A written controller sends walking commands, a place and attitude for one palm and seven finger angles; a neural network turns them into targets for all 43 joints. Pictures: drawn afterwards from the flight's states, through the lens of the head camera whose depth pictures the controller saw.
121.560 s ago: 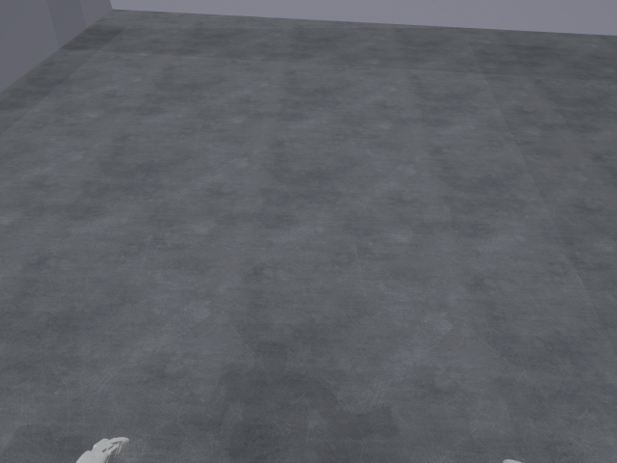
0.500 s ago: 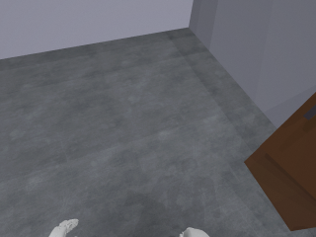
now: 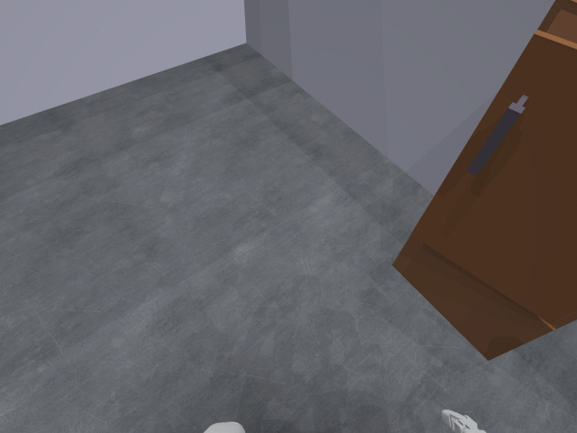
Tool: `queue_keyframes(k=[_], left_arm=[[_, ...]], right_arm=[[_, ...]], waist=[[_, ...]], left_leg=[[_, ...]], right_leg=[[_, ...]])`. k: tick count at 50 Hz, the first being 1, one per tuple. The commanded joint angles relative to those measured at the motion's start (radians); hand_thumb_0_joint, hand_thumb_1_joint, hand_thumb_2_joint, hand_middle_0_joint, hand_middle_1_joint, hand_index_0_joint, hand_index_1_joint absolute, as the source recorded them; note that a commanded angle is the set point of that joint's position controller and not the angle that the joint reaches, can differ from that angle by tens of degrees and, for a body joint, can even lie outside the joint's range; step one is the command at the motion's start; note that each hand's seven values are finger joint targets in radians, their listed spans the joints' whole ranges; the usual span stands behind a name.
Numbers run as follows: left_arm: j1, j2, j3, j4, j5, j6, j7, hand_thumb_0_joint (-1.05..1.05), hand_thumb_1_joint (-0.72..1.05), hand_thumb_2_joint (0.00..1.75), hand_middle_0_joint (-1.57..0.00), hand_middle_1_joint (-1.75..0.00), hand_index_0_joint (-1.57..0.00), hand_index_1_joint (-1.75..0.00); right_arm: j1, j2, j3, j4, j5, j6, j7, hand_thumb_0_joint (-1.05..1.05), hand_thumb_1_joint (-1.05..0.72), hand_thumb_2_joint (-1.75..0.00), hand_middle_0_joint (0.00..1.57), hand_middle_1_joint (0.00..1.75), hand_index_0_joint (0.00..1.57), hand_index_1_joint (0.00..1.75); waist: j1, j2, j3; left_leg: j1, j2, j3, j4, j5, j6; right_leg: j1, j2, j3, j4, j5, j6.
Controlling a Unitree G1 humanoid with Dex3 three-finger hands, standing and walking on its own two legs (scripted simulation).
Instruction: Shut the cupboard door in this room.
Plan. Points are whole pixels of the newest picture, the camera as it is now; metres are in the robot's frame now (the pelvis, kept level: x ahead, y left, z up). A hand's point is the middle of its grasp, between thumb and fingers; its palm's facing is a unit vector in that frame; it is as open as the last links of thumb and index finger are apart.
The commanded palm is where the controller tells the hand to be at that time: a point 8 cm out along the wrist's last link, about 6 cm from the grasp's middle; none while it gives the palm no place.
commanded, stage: turn to face it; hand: left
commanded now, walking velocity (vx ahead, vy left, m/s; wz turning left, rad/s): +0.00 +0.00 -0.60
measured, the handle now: (497, 136) +0.63 -0.34 +0.03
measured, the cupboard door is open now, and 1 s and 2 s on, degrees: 12 12 12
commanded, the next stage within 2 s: take the last steps up to it in 0.98 s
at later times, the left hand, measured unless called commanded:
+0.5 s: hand (203, 388) +0.19 +0.15 -0.14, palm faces -0.31 -0.90 -0.29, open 7.4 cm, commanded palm none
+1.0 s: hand (205, 368) +0.22 +0.16 -0.16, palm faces -0.47 -0.86 -0.20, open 7.4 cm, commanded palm none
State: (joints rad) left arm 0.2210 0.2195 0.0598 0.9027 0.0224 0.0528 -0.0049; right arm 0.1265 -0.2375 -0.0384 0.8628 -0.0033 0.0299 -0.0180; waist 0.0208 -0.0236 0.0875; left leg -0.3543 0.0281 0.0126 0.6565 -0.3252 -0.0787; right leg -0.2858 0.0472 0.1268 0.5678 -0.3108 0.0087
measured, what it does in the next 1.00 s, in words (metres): steps on the spot, turning right: left foot, then right foot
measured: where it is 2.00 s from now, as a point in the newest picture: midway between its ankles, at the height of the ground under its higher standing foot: outside the picture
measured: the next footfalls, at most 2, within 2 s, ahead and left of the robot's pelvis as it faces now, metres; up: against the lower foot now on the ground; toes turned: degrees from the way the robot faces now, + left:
left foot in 0.02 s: +0.05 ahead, +0.12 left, +0.00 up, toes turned +1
right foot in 0.42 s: +0.01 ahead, -0.13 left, +0.00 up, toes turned -21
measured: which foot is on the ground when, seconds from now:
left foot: up 0.00-0.00, down 0.02-0.42, up 0.44-0.80, down 0.82-1.00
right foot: down 0.00-0.02, up 0.04-0.40, down 0.42-0.82, up 0.84-1.00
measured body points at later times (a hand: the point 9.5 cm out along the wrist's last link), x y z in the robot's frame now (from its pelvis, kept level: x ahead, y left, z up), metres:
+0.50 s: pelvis +0.01 -0.01 +0.00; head +0.05 -0.06 +0.44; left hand +0.21 +0.20 -0.12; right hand -0.03 -0.29 -0.16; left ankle +0.00 +0.12 -0.68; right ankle -0.03 -0.12 -0.73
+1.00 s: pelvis +0.05 +0.01 +0.01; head +0.10 +0.02 +0.46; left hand +0.25 +0.20 -0.15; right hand -0.01 -0.23 -0.12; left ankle +0.10 +0.10 -0.73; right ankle -0.06 -0.08 -0.65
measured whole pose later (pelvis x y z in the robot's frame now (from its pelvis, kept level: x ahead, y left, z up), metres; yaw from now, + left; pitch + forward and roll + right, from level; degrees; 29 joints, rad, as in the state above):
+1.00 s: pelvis +0.05 +0.01 +0.01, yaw -32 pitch +1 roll -2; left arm 0.19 0.25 0.08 0.93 0.02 0.07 -0.01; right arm 0.22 -0.18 0.01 0.91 -0.03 0.00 -0.03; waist 0.01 -0.04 0.07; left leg -0.24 0.06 0.10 0.51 -0.27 0.02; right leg -0.44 0.02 0.03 1.07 -0.46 0.03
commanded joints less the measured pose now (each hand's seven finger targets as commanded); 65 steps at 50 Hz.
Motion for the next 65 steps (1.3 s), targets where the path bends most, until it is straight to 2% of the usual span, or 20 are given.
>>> queue_keyframes(k=[1, 3, 7, 18, 19, 21, 22, 28, 36, 39, 40, 41, 42, 47, 54, 59, 60, 61, 62, 65], left_arm=[[-0.028, 0.104, 0.036, -0.126, -0.016, -0.011, -0.001, 0.0, 0.9, 0.9, -0.2, -0.3, -0.2, -0.3], [-0.044, 0.139, 0.048, -0.119, 0.002, -0.005, -0.009, 0.0, 0.9, 0.9, -0.2, -0.3, -0.2, -0.3], [-0.035, 0.116, 0.046, -0.094, -0.002, 0.006, -0.032, 0.0, 0.9, 0.9, -0.2, -0.3, -0.2, -0.3], [-0.058, 0.099, 0.033, -0.114, -0.003, -0.011, -0.035, 0.0, 0.9, 0.9, -0.2, -0.3, -0.2, -0.3], [0.015, 0.125, 0.04, -0.09, -0.002, -0.017, -0.032, 0.0, 0.9, 0.9, -0.2, -0.3, -0.2, -0.3], [0.141, 0.308, 0.073, -0.047, 0.005, -0.037, -0.004, 0.0, 0.9, 0.9, -0.2, -0.3, -0.2, -0.3], [0.163, 0.308, 0.071, -0.04, -0.008, -0.035, 0.01, 0.0, 0.9, 0.9, -0.2, -0.3, -0.2, -0.3], [-0.036, 0.201, 0.041, -0.097, -0.005, -0.04, 0.02, 0.0, 0.9, 0.9, -0.2, -0.3, -0.2, -0.3], [-0.016, 0.221, 0.053, -0.077, 0.007, -0.034, 0.014, 0.0, 0.9, 0.9, -0.2, -0.3, -0.2, -0.3], [-0.056, 0.2, 0.051, -0.077, -0.004, -0.026, 0.015, 0.0, 0.9, 0.9, -0.2, -0.3, -0.2, -0.3], [-0.044, 0.152, 0.04, -0.082, -0.013, -0.022, 0.014, 0.0, 0.9, 0.9, -0.2, -0.3, -0.2, -0.3], [0.006, 0.091, 0.03, -0.088, -0.021, -0.017, 0.008, 0.0, 0.9, 0.9, -0.2, -0.3, -0.2, -0.3], [-0.015, 0.108, 0.024, -0.091, -0.013, -0.018, 0.009, 0.0, 0.9, 0.9, -0.2, -0.3, -0.2, -0.3], [-0.006, 0.097, 0.037, -0.043, -0.002, -0.003, -0.011, 0.0, 0.9, 0.9, -0.2, -0.3, -0.2, -0.3], [-0.064, 0.047, 0.014, -0.044, -0.005, 0.0, -0.01, 0.0, 0.9, 0.9, -0.2, -0.3, -0.2, -0.3], [0.031, 0.071, 0.021, 0.0, 0.002, -0.011, -0.027, 0.0, 0.9, 0.9, -0.2, -0.3, -0.2, -0.3], [0.084, 0.11, 0.032, 0.022, 0.007, -0.021, -0.027, 0.0, 0.9, 0.9, -0.2, -0.3, -0.2, -0.3], [0.152, 0.197, 0.049, 0.042, 0.016, -0.035, -0.016, 0.0, 0.9, 0.9, -0.2, -0.3, -0.2, -0.3], [0.182, 0.239, 0.053, 0.054, 0.005, -0.034, -0.003, 0.0, 0.9, 0.9, -0.2, -0.3, -0.2, -0.3], [0.077, 0.144, 0.033, 0.037, 0.0, -0.053, 0.011, 0.0, 0.9, 0.9, -0.2, -0.3, -0.2, -0.3]], right_arm=[[0.187, -0.271, -0.057, -0.037, -0.021, -0.035, -0.023, 0.0, -0.9, -0.9, 0.2, 0.3, 0.2, 0.3], [0.125, -0.214, -0.039, -0.057, -0.03, -0.034, -0.027, 0.0, -0.9, -0.9, 0.2, 0.3, 0.2, 0.3], [0.059, -0.167, -0.027, -0.077, -0.028, -0.034, -0.031, 0.0, -0.9, -0.9, 0.2, 0.3, 0.2, 0.3], [0.116, -0.21, -0.062, -0.02, -0.023, -0.024, -0.009, 0.0, -0.9, -0.9, 0.2, 0.3, 0.2, 0.3], [0.09, -0.21, -0.063, -0.025, -0.016, -0.023, -0.005, 0.0, -0.9, -0.9, 0.2, 0.3, 0.2, 0.3], [0.023, -0.088, -0.032, -0.095, -0.006, -0.017, 0.002, 0.0, -0.9, -0.9, 0.2, 0.3, 0.2, 0.3], [0.027, -0.123, -0.028, -0.096, -0.007, 0.001, -0.009, 0.0, -0.9, -0.9, 0.2, 0.3, 0.2, 0.3], [0.062, -0.1, -0.033, -0.03, -0.012, 0.011, 0.004, 0.0, -0.9, -0.9, 0.2, 0.3, 0.2, 0.3], [0.045, -0.079, -0.026, -0.046, -0.004, -0.005, -0.002, 0.0, -0.9, -0.9, 0.2, 0.3, 0.2, 0.3], [0.152, -0.083, -0.022, -0.004, -0.002, -0.023, -0.01, 0.0, -0.9, -0.9, 0.2, 0.3, 0.2, 0.3], [0.187, -0.131, -0.027, 0.007, -0.007, -0.036, -0.014, 0.0, -0.9, -0.9, 0.2, 0.3, 0.2, 0.3], [0.197, -0.231, -0.042, 0.001, -0.021, -0.042, -0.017, 0.0, -0.9, -0.9, 0.2, 0.3, 0.2, 0.3], [0.21, -0.242, -0.043, -0.006, -0.022, -0.033, -0.02, 0.0, -0.9, -0.9, 0.2, 0.3, 0.2, 0.3], [0.114, -0.139, -0.008, -0.017, -0.029, -0.041, -0.037, 0.0, -0.9, -0.9, 0.2, 0.3, 0.2, 0.3], [0.184, -0.148, -0.031, 0.051, -0.03, -0.029, -0.028, 0.0, -0.9, -0.9, 0.2, 0.3, 0.2, 0.3], [0.155, -0.177, -0.046, 0.07, -0.027, -0.023, -0.017, 0.0, -0.9, -0.9, 0.2, 0.3, 0.2, 0.3], [0.142, -0.154, -0.043, 0.069, -0.021, -0.025, -0.013, 0.0, -0.9, -0.9, 0.2, 0.3, 0.2, 0.3], [0.111, -0.08, -0.027, 0.044, -0.008, -0.028, -0.008, 0.0, -0.9, -0.9, 0.2, 0.3, 0.2, 0.3], [0.023, -0.078, -0.019, 0.002, -0.021, -0.023, -0.001, 0.0, -0.9, -0.9, 0.2, 0.3, 0.2, 0.3], [0.036, -0.093, -0.034, 0.043, -0.028, -0.023, 0.009, 0.0, -0.9, -0.9, 0.2, 0.3, 0.2, 0.3]], waist=[[-0.073, 0.375, -0.181], [-0.047, 0.222, -0.114], [-0.019, 0.192, -0.097], [-0.028, 0.23, -0.146], [0.015, 0.176, -0.17], [0.079, -0.314, -0.175], [0.08, -0.246, -0.186], [-0.021, -0.124, -0.14], [-0.009, -0.141, -0.125], [-0.06, -0.114, -0.145], [-0.066, 0.02, -0.174], [-0.054, 0.303, -0.185], [-0.065, 0.313, -0.162], [-0.012, 0.199, -0.094], [-0.054, 0.202, -0.118], [-0.01, 0.147, -0.126], [0.016, 0.038, -0.123], [0.052, -0.235, -0.115], [0.086, -0.3, -0.038], [0.011, -0.194, 0.078]], left_leg=[[0.334, 0.44, -0.398, -0.374, 0.306, 0.188], [0.206, 0.416, -0.311, -0.369, 0.399, 0.238], [0.238, 0.295, -0.051, -0.296, 0.545, 0.204], [0.256, 0.318, 0.111, -0.134, 0.559, 0.15], [0.188, 0.291, 0.147, -0.034, 0.477, 0.109], [-0.237, 0.048, 0.178, 0.381, -0.328, 0.002], [-0.248, 0.068, 0.036, 0.496, -0.326, 0.007], [-0.189, 0.067, 0.0, 0.465, -0.047, -0.015], [-0.067, 0.013, 0.017, 0.124, -0.084, -0.001], [0.155, -0.006, 0.027, -0.174, 0.118, 0.012], [0.276, 0.09, -0.059, -0.298, 0.192, 0.036], [0.344, 0.327, -0.314, -0.34, 0.345, 0.132], [0.268, 0.424, -0.38, -0.346, 0.437, 0.223], [0.215, 0.269, -0.105, -0.319, 0.606, 0.205], [0.267, 0.283, -0.044, -0.289, 0.562, 0.23], [0.102, 0.277, -0.044, -0.261, 0.008, 0.169], [-0.006, 0.211, 0.019, -0.163, -0.106, 0.125], [-0.214, 0.072, 0.161, 0.081, -0.265, 0.062], [-0.335, 0.026, 0.11, 0.292, -0.338, 0.049], [-0.368, 0.073, 0.011, 0.451, -0.121, 0.052]], right_leg=[[-0.28, 0.031, -0.078, 0.366, -0.336, 0.012], [-0.27, -0.035, -0.047, 0.587, -0.269, 0.025], [-0.266, -0.071, -0.117, 0.603, -0.158, 0.05], [0.007, -0.044, -0.236, 0.017, 0.007, 0.003], [0.133, -0.057, -0.218, -0.109, 0.146, -0.013], [0.361, -0.421, 0.276, -0.191, 0.775, -0.177], [0.309, -0.466, 0.27, -0.19, 0.792, -0.24], [0.146, -0.263, 0.078, -0.2, 0.521, -0.179], [0.105, -0.26, 0.189, -0.184, 0.43, -0.202], [0.013, -0.203, 0.171, -0.093, 0.395, -0.127], [-0.067, -0.122, 0.108, -0.002, 0.269, -0.077], [-0.211, 0.016, -0.027, 0.185, -0.111, -0.013], [-0.202, -0.001, -0.067, 0.367, -0.317, 0.0], [-0.226, -0.053, -0.08, 0.569, -0.143, 0.029], [-0.112, -0.055, -0.162, 0.254, -0.152, 0.024], [0.156, -0.03, -0.205, -0.103, 0.004, -0.015], [0.272, -0.072, -0.141, -0.22, -0.016, -0.038], [0.385, -0.287, 0.177, -0.367, -0.154, -0.125], [0.306, -0.404, 0.335, -0.427, -0.186, -0.22], [0.169, -0.322, 0.215, -0.437, -0.195, -0.238]])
